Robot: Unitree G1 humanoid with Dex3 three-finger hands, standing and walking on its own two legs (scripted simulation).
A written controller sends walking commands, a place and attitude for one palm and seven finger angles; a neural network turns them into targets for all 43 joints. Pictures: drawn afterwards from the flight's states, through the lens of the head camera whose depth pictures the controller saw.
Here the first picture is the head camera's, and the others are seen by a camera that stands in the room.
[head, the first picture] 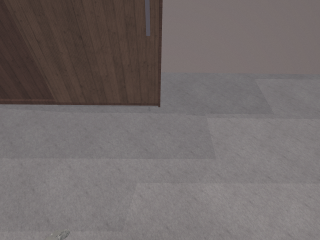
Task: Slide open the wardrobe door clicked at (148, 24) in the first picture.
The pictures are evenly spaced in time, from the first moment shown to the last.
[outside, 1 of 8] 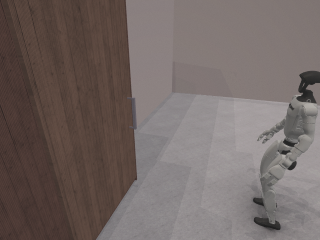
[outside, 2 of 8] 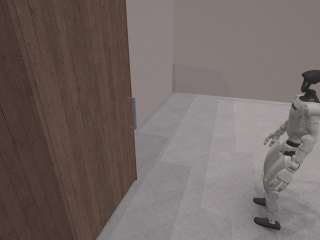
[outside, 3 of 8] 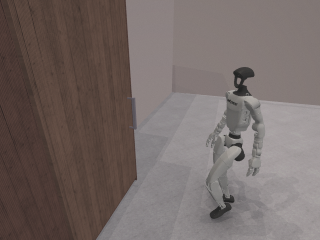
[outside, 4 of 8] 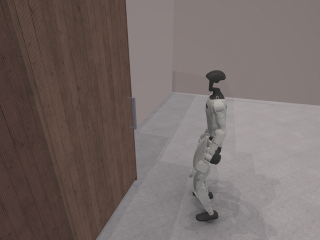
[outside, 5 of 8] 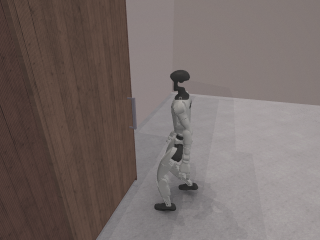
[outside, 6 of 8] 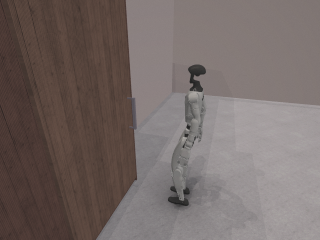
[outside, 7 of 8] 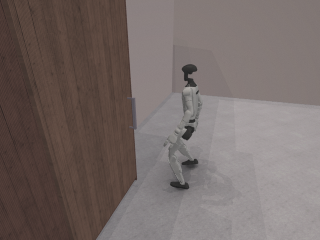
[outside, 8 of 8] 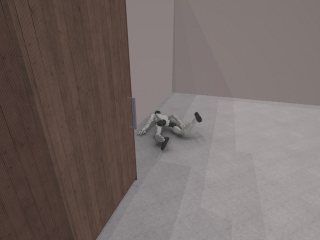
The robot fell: yes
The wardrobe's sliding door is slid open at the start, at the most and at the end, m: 0.00 0.00 0.00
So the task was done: no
